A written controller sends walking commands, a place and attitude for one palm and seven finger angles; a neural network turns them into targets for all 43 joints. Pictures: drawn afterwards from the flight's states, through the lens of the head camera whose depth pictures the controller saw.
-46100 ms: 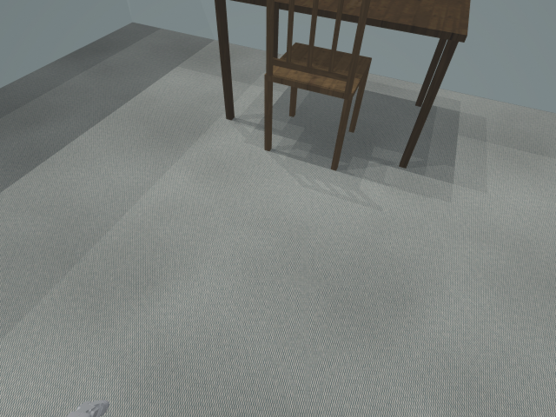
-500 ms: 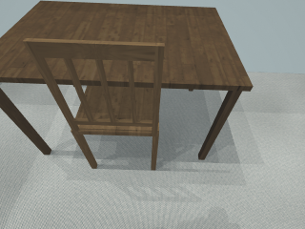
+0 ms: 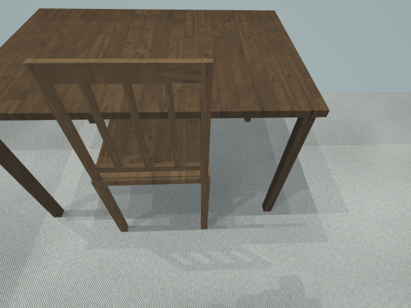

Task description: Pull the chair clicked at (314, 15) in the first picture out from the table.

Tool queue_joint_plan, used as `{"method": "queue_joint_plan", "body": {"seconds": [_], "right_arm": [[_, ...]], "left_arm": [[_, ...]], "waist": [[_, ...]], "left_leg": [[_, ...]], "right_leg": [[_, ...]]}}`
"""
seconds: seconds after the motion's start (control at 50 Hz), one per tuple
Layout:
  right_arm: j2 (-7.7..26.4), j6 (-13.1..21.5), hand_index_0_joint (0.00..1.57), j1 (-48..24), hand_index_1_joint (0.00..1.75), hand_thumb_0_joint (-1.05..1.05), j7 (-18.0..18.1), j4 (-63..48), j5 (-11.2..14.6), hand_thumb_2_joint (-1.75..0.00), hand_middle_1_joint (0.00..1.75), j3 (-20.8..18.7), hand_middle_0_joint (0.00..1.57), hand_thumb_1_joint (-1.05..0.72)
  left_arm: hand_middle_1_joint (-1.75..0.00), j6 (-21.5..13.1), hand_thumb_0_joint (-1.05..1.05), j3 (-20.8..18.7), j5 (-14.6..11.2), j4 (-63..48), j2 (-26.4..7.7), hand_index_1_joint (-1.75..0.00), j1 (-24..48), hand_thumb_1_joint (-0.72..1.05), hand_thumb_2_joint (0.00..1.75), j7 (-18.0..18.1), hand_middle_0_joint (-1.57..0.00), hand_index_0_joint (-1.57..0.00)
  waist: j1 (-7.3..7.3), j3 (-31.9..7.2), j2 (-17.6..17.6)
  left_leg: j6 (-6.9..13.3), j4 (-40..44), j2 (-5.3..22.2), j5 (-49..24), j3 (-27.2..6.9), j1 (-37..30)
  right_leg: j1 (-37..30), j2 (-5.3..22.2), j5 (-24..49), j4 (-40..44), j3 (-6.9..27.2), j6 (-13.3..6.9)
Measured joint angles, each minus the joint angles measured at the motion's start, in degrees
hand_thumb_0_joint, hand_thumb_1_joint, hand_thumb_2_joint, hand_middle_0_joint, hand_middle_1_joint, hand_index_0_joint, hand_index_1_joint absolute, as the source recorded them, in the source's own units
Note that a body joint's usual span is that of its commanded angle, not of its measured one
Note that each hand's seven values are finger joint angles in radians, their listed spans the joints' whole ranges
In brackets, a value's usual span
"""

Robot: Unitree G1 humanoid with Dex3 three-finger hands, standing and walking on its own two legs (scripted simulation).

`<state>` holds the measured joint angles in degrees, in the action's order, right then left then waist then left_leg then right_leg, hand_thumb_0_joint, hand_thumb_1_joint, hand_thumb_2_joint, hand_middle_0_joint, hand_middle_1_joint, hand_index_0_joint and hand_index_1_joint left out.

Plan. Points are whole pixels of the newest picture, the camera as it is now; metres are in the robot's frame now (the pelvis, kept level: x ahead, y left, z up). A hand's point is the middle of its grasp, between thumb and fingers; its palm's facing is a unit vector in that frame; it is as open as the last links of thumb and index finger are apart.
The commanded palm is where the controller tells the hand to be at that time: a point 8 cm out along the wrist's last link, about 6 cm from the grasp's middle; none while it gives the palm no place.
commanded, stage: come to a stop and stand still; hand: left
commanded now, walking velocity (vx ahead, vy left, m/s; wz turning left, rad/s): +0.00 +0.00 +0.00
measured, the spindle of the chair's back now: (138, 130) +0.58 +0.22 -0.05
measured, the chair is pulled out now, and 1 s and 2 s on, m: -0.10 -0.10 -0.10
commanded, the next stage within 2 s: look again from close up in 0.68 s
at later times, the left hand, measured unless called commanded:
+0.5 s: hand out of the picture -0.06 +0.20 -0.17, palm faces +0.01 -0.98 -0.18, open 7.4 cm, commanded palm none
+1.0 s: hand out of the picture -0.06 +0.19 -0.17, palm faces +0.02 -0.99 -0.12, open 7.4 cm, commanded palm none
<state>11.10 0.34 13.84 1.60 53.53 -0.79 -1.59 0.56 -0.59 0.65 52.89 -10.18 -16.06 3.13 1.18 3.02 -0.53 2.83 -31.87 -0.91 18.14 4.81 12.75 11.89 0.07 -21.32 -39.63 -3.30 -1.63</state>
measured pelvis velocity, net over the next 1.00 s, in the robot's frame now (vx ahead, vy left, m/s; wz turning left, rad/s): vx -0.03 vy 0.05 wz -0.01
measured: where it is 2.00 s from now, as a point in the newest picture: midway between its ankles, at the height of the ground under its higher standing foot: outside the picture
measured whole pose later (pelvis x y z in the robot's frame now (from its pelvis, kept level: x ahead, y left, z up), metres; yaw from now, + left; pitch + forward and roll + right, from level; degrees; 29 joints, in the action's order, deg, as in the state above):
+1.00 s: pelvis -0.03 +0.05 +0.01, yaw -1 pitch -1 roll +0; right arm 7.6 1.7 16.8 1.9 65.7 0.1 0.9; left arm -0.4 1.3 1.2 64.1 -6.4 -20.8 2.6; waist -0.5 0.0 -2.2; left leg 6.5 -23.3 -4.6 12.1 6.6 11.0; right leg 8.5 3.1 -16.0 -25.4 -0.4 2.5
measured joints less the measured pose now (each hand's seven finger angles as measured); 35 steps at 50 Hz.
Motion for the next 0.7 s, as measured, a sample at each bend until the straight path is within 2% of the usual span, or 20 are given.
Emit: {"method": "queue_joint_plan", "body": {"seconds": [0.04,0.08,0.12,0.24,0.48,0.7], "right_arm": [[-0.3,-0.1,0.20,0.5,0.30,0.00,0.2,0.6,0.0,-0.90,0.30,0.6,0.20,-0.91],[-0.4,-0.4,0.20,0.4,0.30,0.00,0.2,1.7,0.1,-0.90,0.30,1.2,0.20,-0.91],[-0.7,-0.9,0.20,0.2,0.30,0.00,0.0,2.7,0.2,-0.90,0.30,1.5,0.20,-0.91],[-1.3,-0.3,0.20,1.5,0.30,0.00,-0.4,4.6,0.2,-0.90,0.30,1.8,0.20,-0.93],[-1.7,0.0,0.20,5.2,0.30,0.00,-0.6,9.2,0.4,-0.90,0.30,2.3,0.20,-0.91],[-3.2,0.9,0.20,4.5,0.30,0.00,-0.1,11.8,0.9,-0.90,0.30,2.7,0.20,-0.91]], "left_arm": [[-0.30,0.1,0.00,0.0,-0.1,-0.1,-0.3,-0.29,1.5,0.91,0.90,-0.2,-0.21,-0.20],[-0.30,-0.2,0.00,0.2,-0.1,0.4,0.0,-0.29,2.6,0.91,0.90,-0.4,-0.21,-0.20],[-0.30,-0.4,0.00,0.6,0.0,0.9,0.3,-0.29,2.6,0.91,0.90,-0.6,-0.20,-0.20],[-0.30,-0.1,0.00,1.1,0.2,2.6,0.2,-0.29,1.0,0.91,0.90,-1.0,-0.20,-0.20],[-0.30,0.1,0.00,1.4,0.6,7.5,0.5,-0.29,-3.9,0.91,0.90,-1.3,-0.20,-0.20],[-0.30,-0.5,0.00,1.9,0.5,11.7,2.7,-0.29,-6.8,0.91,0.90,-0.9,-0.20,-0.19]], "waist": [[-0.74,0.0,-1.0],[-1.19,0.0,-0.3],[-0.94,-0.5,0.5],[-0.40,-2.5,0.3],[-1.06,-2.9,-0.7],[-1.59,-2.4,-1.0]], "left_leg": [[0.3,-0.9,-1.0,0.8,0.6,0.2],[0.5,-2.1,-0.9,0.8,0.6,0.9],[0.5,-1.6,-0.5,0.1,0.5,0.9],[1.2,1.8,-0.9,-2.5,1.1,0.3],[2.7,6.5,-2.4,-6.0,1.2,0.3],[3.2,8.1,-3.1,-6.5,1.4,-0.7]], "right_leg": [[-0.8,0.8,-1.1,3.1,1.3,0.1],[-1.8,0.7,-2.3,5.3,1.7,0.9],[-1.9,0.3,-0.4,6.4,1.6,1.1],[-2.2,0.5,2.4,9.3,2.2,1.7],[-1.7,1.9,5.3,12.8,2.2,2.7],[-2.5,2.5,5.7,14.1,2.4,3.6]]}}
